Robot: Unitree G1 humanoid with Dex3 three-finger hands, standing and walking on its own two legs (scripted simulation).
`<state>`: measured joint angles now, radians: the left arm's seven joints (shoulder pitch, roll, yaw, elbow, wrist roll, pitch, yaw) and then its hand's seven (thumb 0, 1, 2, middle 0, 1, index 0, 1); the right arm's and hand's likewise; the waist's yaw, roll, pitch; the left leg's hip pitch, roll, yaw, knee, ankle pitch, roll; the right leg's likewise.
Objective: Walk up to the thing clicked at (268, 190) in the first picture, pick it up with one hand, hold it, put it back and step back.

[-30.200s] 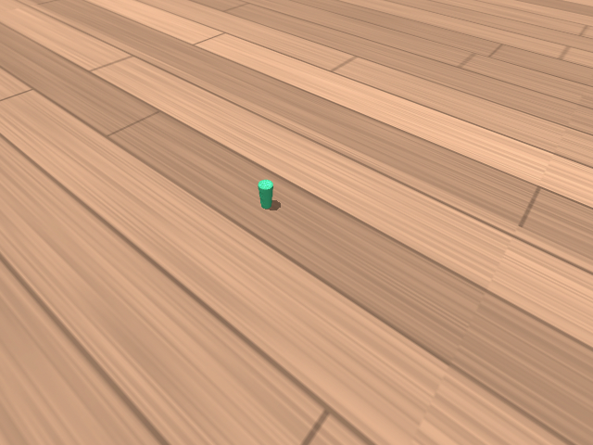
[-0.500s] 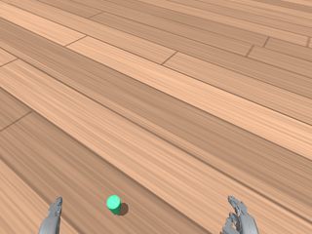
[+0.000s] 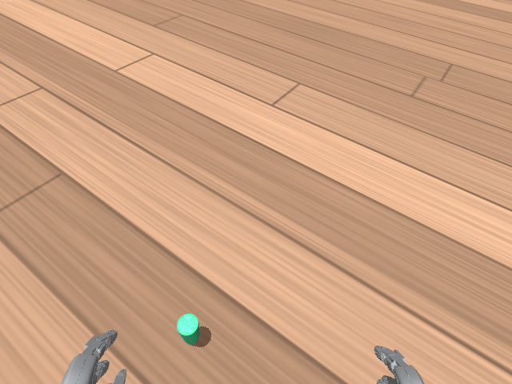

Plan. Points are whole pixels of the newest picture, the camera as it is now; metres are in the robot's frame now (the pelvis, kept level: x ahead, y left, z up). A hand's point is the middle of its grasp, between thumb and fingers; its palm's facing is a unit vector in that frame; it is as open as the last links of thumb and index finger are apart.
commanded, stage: stand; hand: left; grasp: from the side
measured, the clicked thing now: (189, 331) +0.42 +0.19 -0.67
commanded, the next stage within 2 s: none
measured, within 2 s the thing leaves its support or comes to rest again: neither
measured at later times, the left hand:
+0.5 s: hand out of the picture +0.04 +0.25 -0.12, palm faces +0.02 -0.94 -0.35, open 7.4 cm
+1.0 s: hand out of the picture +0.05 +0.23 -0.11, palm faces +0.00 -0.94 -0.34, open 7.4 cm
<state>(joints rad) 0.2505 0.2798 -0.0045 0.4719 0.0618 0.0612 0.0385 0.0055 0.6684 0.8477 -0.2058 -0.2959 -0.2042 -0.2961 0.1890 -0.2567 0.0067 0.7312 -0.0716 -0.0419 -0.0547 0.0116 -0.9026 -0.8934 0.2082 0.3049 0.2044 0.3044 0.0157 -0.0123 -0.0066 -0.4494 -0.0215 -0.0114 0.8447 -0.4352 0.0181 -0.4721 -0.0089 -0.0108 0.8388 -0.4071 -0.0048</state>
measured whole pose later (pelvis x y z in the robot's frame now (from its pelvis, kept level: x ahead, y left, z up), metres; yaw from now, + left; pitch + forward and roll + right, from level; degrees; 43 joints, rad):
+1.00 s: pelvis +0.00 -0.01 +0.05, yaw +0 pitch -3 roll +0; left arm 0.13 0.31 0.00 1.16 0.02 -0.01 0.02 0.01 0.90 0.90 -0.21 -0.30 -0.20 -0.30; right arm 0.15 -0.32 -0.02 1.15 -0.02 -0.01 -0.01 0.01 -0.91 -0.89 0.20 0.30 0.20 0.30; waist 0.01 0.02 0.07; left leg -0.11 -0.01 -0.03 0.34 -0.18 0.00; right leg -0.13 0.00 -0.02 0.36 -0.17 -0.01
